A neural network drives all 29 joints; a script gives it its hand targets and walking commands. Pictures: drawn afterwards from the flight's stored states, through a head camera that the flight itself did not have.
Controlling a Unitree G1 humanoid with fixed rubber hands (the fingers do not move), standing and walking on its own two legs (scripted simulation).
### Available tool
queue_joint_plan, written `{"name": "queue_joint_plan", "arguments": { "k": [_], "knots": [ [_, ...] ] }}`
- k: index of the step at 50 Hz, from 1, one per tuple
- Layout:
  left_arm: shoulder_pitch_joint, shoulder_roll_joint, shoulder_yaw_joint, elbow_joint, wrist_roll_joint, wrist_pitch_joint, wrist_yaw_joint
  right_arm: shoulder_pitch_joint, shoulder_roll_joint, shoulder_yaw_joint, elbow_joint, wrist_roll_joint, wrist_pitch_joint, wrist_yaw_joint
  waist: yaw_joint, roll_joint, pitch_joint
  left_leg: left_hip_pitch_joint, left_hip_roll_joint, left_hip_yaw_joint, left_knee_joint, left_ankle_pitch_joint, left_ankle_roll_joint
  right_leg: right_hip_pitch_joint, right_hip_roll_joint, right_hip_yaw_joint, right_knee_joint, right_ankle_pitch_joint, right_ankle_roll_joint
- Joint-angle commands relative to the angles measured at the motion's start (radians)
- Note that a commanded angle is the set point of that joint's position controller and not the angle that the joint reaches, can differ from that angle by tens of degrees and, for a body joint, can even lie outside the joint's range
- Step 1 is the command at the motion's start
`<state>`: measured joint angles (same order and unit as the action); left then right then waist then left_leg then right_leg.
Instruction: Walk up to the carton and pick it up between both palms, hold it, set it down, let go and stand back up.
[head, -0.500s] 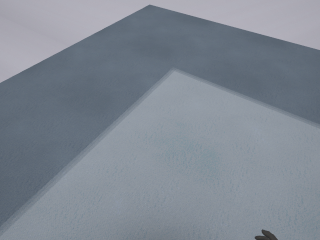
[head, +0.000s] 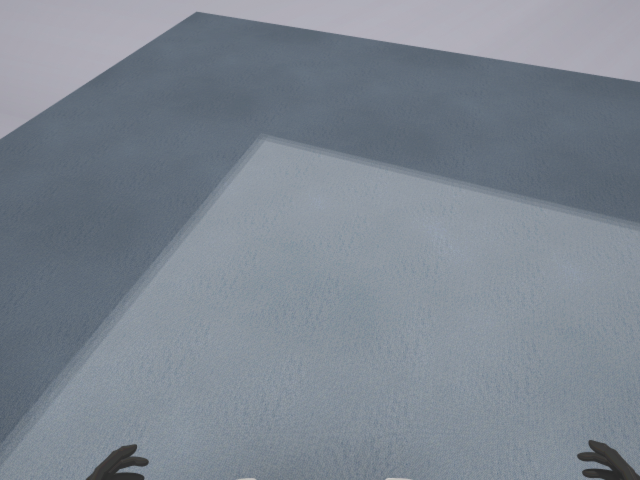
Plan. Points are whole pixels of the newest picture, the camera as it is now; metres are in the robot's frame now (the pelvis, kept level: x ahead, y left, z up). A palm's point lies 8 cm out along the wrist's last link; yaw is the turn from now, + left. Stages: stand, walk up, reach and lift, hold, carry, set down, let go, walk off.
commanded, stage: walk up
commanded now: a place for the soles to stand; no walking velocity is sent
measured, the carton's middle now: out of the picture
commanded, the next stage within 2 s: none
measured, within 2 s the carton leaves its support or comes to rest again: neither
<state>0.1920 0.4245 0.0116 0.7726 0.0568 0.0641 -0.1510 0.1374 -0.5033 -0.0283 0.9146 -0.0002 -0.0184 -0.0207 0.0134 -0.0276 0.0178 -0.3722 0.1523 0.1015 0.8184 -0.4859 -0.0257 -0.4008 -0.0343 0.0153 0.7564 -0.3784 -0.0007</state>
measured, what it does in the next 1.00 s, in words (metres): steps to the right, turning right: left foot, then right foot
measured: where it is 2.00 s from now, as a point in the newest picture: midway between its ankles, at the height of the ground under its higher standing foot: (477, 428)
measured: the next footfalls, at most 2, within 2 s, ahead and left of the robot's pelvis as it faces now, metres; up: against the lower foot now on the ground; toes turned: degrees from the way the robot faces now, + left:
left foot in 0.16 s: +0.10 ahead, +0.08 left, +0.00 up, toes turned -1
right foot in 0.46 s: +0.11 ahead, -0.25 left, +0.00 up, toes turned -16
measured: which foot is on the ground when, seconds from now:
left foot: up 0.00-0.14, down 0.16-0.48, up 0.50-0.64, down 0.66-0.94, up 0.96-1.00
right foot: down 0.00-0.18, up 0.20-0.44, down 0.46-0.66, up 0.68-0.92, down 0.94-1.00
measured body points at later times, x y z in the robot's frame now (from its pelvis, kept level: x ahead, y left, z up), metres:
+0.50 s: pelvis +0.08 -0.09 +0.00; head +0.10 -0.07 +0.45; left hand +0.28 +0.16 -0.12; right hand +0.05 -0.46 -0.07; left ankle +0.06 +0.07 -0.70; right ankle +0.07 -0.24 -0.71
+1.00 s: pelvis +0.18 -0.18 +0.00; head +0.21 -0.17 +0.45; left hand +0.45 -0.02 -0.12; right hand +0.03 -0.50 -0.08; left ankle +0.15 -0.02 -0.68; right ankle +0.12 -0.32 -0.71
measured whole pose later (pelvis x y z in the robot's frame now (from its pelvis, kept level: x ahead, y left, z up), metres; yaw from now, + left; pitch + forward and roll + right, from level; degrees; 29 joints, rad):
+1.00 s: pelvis +0.18 -0.18 +0.00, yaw -39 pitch -1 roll -1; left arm 0.19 0.42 0.01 0.78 0.04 0.05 -0.15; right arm 0.24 -0.43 -0.03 0.91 0.00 -0.06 -0.03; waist 0.03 -0.06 0.04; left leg -0.20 0.16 0.20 0.93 -0.58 -0.03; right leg -0.40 0.03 0.07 0.72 -0.31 -0.01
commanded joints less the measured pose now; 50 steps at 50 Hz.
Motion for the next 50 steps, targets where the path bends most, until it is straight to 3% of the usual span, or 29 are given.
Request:
{"name": "queue_joint_plan", "arguments": {
  "k": [1, 3, 8, 9, 10, 11, 12, 14, 16, 19, 21, 23, 24, 25, 26, 28, 32, 33, 34, 35, 36, 38, 42, 45, 46, 47, 48, 49, 50],
  "knots": [
    [0.021, 0.410, 0.169, -0.069, -0.017, -0.008, 0.024, -0.102, -0.188, -0.069, -0.079, -0.001, -0.027, -0.025, 0.071, -0.236, 0.029, -0.436, -0.106, -0.074, 0.249, -0.104, 0.015, 0.194, -0.179, 0.662, -0.646, -0.174, -0.241],
    [-0.041, 0.327, 0.153, -0.070, -0.019, -0.005, 0.026, -0.028, -0.226, -0.085, -0.025, -0.004, -0.040, -0.026, 0.036, -0.155, 0.019, -0.346, -0.083, -0.078, 0.138, 0.011, 0.025, 0.203, -0.121, 0.570, -0.550, -0.063, -0.234],
    [-0.079, 0.269, 0.110, -0.117, -0.028, -0.004, 0.011, 0.106, -0.205, -0.090, -0.025, 0.005, -0.069, -0.042, -0.028, -0.138, -0.078, 0.080, -0.131, -0.111, -0.295, 0.083, 0.084, 0.070, -0.095, 0.514, -0.399, 0.305, -0.219],
    [-0.137, 0.234, 0.095, -0.153, -0.039, -0.006, 0.007, 0.174, -0.225, -0.099, -0.019, -0.010, -0.080, -0.046, -0.082, -0.043, -0.116, 0.320, -0.053, -0.185, -0.498, 0.144, 0.120, -0.121, -0.015, 0.380, -0.287, 0.256, -0.138],
    [-0.157, 0.151, 0.078, -0.175, -0.038, -0.016, 0.000, 0.214, -0.315, -0.133, -0.009, -0.037, -0.078, -0.047, -0.102, 0.191, -0.166, 0.577, 0.206, -0.416, -0.616, -0.003, 0.209, -0.389, 0.110, 0.120, -0.088, 0.101, -0.013],
    [-0.129, 0.175, 0.075, -0.149, -0.003, -0.019, 0.008, 0.138, -0.367, -0.146, -0.036, -0.034, -0.075, -0.047, -0.060, 0.212, -0.119, 0.521, 0.406, -0.538, -0.622, 0.135, 0.286, -0.462, 0.059, 0.081, 0.123, -0.057, 0.004],
    [-0.109, 0.217, 0.082, -0.144, 0.004, -0.020, 0.007, 0.102, -0.338, -0.133, -0.058, -0.021, -0.078, -0.044, -0.033, 0.111, -0.130, 0.527, 0.418, -0.489, -0.562, 0.294, 0.303, -0.446, 0.012, 0.081, 0.196, -0.052, 0.012],
    [-0.093, 0.231, 0.091, -0.130, 0.004, -0.027, -0.010, 0.089, -0.284, -0.120, -0.072, -0.011, -0.083, -0.039, -0.018, 0.074, -0.129, 0.525, 0.361, -0.319, -0.506, 0.477, 0.257, -0.389, -0.034, 0.076, 0.193, -0.023, 0.019],
    [-0.091, 0.214, 0.089, -0.130, -0.007, -0.032, -0.024, 0.090, -0.277, -0.120, -0.066, -0.011, -0.077, -0.031, -0.029, 0.149, -0.145, 0.528, 0.301, -0.154, -0.447, 0.622, 0.224, -0.337, -0.044, 0.036, 0.115, 0.004, 0.016],
    [-0.099, 0.202, 0.096, -0.126, -0.018, -0.034, -0.026, 0.088, -0.287, -0.122, -0.072, -0.009, -0.067, -0.013, -0.031, 0.191, -0.139, 0.453, 0.275, -0.022, -0.384, 0.598, 0.191, -0.235, -0.054, -0.011, -0.011, 0.056, 0.001],
    [-0.055, 0.210, 0.105, -0.099, -0.019, -0.034, -0.018, 0.059, -0.289, -0.122, -0.069, -0.011, -0.062, -0.002, 0.003, 0.208, -0.128, 0.344, 0.257, 0.057, -0.321, 0.517, 0.165, -0.108, -0.037, -0.051, -0.091, 0.062, -0.025],
    [0.117, 0.225, 0.127, -0.024, -0.018, -0.040, -0.002, 0.024, -0.252, -0.113, -0.067, -0.016, -0.046, 0.006, 0.100, 0.093, -0.180, 0.188, 0.132, 0.178, -0.008, 0.441, 0.113, 0.159, 0.037, -0.028, -0.284, 0.105, -0.075],
    [0.210, 0.315, 0.154, 0.010, -0.010, -0.042, 0.018, 0.015, -0.186, -0.089, -0.080, -0.019, -0.037, 0.009, 0.160, -0.120, -0.152, -0.047, 0.028, 0.175, 0.240, 0.338, 0.070, 0.299, -0.011, 0.214, -0.368, 0.052, -0.160],
    [0.125, 0.437, 0.164, -0.010, -0.018, -0.039, 0.023, -0.027, -0.146, -0.067, -0.117, -0.007, -0.043, 0.004, 0.121, -0.380, -0.064, -0.382, -0.163, 0.082, 0.310, -0.206, 0.016, 0.347, -0.166, 0.711, -0.555, 0.063, -0.275],
    [0.081, 0.408, 0.164, -0.017, -0.028, -0.027, 0.020, -0.053, -0.192, -0.068, -0.115, 0.000, -0.059, -0.006, 0.106, -0.250, -0.027, -0.391, -0.113, -0.069, 0.295, -0.231, 0.012, 0.356, -0.182, 0.775, -0.553, 0.079, -0.351],
    [-0.002, 0.325, 0.148, -0.017, -0.043, -0.016, 0.026, -0.009, -0.209, -0.081, -0.067, 0.000, -0.070, -0.002, 0.064, -0.162, 0.001, -0.307, -0.093, -0.089, 0.145, -0.109, 0.021, 0.322, -0.132, 0.656, -0.496, 0.140, -0.319],
    [-0.120, 0.265, 0.109, -0.054, -0.045, -0.008, 0.016, 0.112, -0.175, -0.097, -0.037, 0.009, -0.084, -0.022, -0.037, -0.144, -0.024, 0.132, -0.130, -0.109, -0.311, 0.048, 0.058, 0.038, -0.051, 0.568, -0.401, 0.256, -0.250],
    [-0.186, 0.228, 0.095, -0.089, -0.052, -0.011, 0.011, 0.205, -0.198, -0.111, -0.022, -0.005, -0.090, -0.027, -0.110, -0.053, -0.081, 0.462, -0.078, -0.152, -0.493, 0.175, 0.084, -0.204, 0.022, 0.419, -0.287, 0.207, -0.153],
    [-0.225, 0.124, 0.076, -0.118, -0.052, -0.022, 0.003, 0.264, -0.293, -0.145, 0.003, -0.020, -0.083, -0.029, -0.136, 0.248, -0.107, 0.703, 0.214, -0.374, -0.644, 0.077, 0.125, -0.476, 0.165, 0.075, -0.055, 0.046, -0.021],
    [-0.195, 0.165, 0.074, -0.097, -0.014, -0.023, 0.011, 0.179, -0.345, -0.150, -0.023, -0.016, -0.082, -0.033, -0.093, 0.213, -0.071, 0.624, 0.422, -0.457, -0.615, 0.262, 0.181, -0.525, 0.071, 0.083, 0.108, -0.055, -0.006],
    [-0.179, 0.211, 0.081, -0.086, -0.006, -0.024, 0.010, 0.129, -0.306, -0.134, -0.047, -0.003, -0.086, -0.030, -0.057, 0.109, -0.064, 0.593, 0.410, -0.388, -0.555, 0.412, 0.203, -0.481, 0.016, 0.059, 0.148, -0.026, -0.003],
    [-0.154, 0.212, 0.087, -0.077, -0.010, -0.030, -0.013, 0.090, -0.239, -0.117, -0.068, -0.001, -0.089, -0.025, -0.031, 0.128, -0.065, 0.593, 0.309, -0.165, -0.490, 0.645, 0.168, -0.396, -0.023, 0.024, 0.138, 0.028, 0.004],
    [-0.142, 0.168, 0.090, -0.114, -0.021, -0.038, -0.026, 0.117, -0.225, -0.115, -0.086, -0.011, -0.066, -0.009, -0.044, 0.163, -0.069, 0.595, 0.229, 0.000, -0.423, 0.714, 0.157, -0.307, -0.042, -0.047, -0.015, 0.090, -0.009],
    [-0.082, 0.180, 0.103, -0.107, -0.013, -0.035, -0.017, 0.089, -0.247, -0.118, -0.094, -0.010, -0.067, -0.004, 0.008, 0.178, -0.041, 0.427, 0.217, 0.114, -0.330, 0.675, 0.142, -0.107, -0.027, -0.095, -0.121, 0.101, -0.038],
    [0.009, 0.186, 0.114, -0.085, -0.018, -0.036, -0.011, 0.059, -0.238, -0.115, -0.101, -0.013, -0.062, 0.002, 0.065, 0.171, -0.091, 0.365, 0.177, 0.163, -0.214, 0.724, 0.127, 0.046, 0.026, -0.111, -0.185, 0.084, -0.066],
    [0.159, 0.206, 0.134, -0.042, -0.018, -0.041, 0.002, 0.045, -0.213, -0.108, -0.108, -0.017, -0.053, 0.007, 0.147, 0.097, -0.179, 0.310, 0.104, 0.204, 0.051, 0.744, 0.102, 0.231, 0.096, -0.097, -0.281, 0.115, -0.105],
    [0.228, 0.319, 0.157, -0.013, -0.007, -0.046, 0.017, -0.009, -0.154, -0.092, -0.147, -0.011, -0.056, 0.007, 0.197, -0.109, -0.162, -0.002, -0.026, 0.211, 0.334, 0.599, 0.042, 0.405, 0.008, 0.241, -0.357, 0.158, -0.224],
    [0.143, 0.409, 0.167, -0.026, -0.022, -0.037, 0.029, -0.027, -0.095, -0.068, -0.182, -0.003, -0.065, -0.001, 0.157, -0.360, -0.071, -0.368, -0.187, 0.089, 0.411, -0.166, 0.013, 0.519, -0.151, 0.663, -0.472, 0.202, -0.351],
    [0.104, 0.369, 0.169, -0.035, -0.032, -0.024, 0.029, -0.060, -0.137, -0.058, -0.189, -0.005, -0.076, -0.001, 0.144, -0.236, -0.021, -0.368, -0.140, -0.074, 0.387, -0.204, 0.013, 0.473, -0.182, 0.771, -0.497, 0.194, -0.399]
  ]
}}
